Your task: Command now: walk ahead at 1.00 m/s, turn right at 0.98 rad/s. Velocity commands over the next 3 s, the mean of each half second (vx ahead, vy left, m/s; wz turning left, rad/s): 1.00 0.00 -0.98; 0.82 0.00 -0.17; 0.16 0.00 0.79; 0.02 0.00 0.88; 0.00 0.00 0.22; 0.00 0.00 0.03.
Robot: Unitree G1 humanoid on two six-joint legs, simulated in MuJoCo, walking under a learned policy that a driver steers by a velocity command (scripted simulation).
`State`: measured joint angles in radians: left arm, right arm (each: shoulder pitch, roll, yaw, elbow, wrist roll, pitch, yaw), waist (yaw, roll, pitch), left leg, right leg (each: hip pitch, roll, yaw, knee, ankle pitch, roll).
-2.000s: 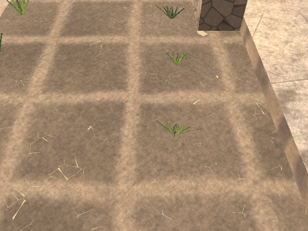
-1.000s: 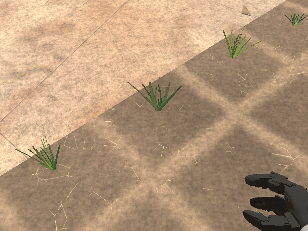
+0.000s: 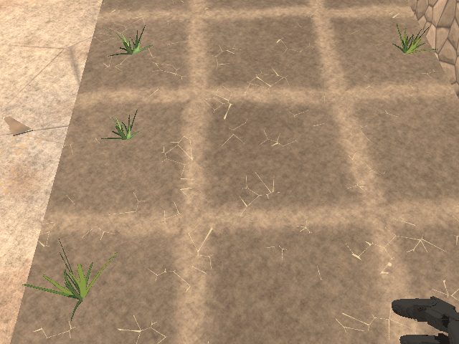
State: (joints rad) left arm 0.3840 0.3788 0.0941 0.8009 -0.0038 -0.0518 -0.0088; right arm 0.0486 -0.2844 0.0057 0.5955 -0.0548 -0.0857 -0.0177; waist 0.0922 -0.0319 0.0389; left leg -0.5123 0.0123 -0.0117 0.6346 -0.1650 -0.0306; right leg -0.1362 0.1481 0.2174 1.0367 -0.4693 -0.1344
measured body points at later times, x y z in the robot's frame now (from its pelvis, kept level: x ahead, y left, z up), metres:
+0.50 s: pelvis +0.42 -0.06 -0.01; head +0.45 -0.07 +0.43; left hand +0.69 +0.10 -0.12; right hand +0.33 -0.31 -0.13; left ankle +0.28 +0.16 -0.57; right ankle +0.47 -0.09 -0.71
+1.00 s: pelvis +0.83 -0.23 +0.02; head +0.86 -0.26 +0.47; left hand +1.10 -0.07 -0.08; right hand +0.77 -0.51 -0.10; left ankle +0.94 -0.20 -0.71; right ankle +0.68 -0.28 -0.59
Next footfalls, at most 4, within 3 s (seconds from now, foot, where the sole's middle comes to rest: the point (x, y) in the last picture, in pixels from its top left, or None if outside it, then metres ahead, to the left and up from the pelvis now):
0.42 right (295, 325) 0.51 -0.11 -0.75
0.84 left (328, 193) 0.97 -0.22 -0.75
1.24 right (402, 176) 1.07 -0.49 -0.75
1.68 left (323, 178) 1.04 -0.21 -0.75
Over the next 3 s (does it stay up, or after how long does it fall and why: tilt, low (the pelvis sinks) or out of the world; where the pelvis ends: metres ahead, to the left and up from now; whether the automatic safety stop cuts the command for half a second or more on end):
stays up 1.01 -0.29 0.02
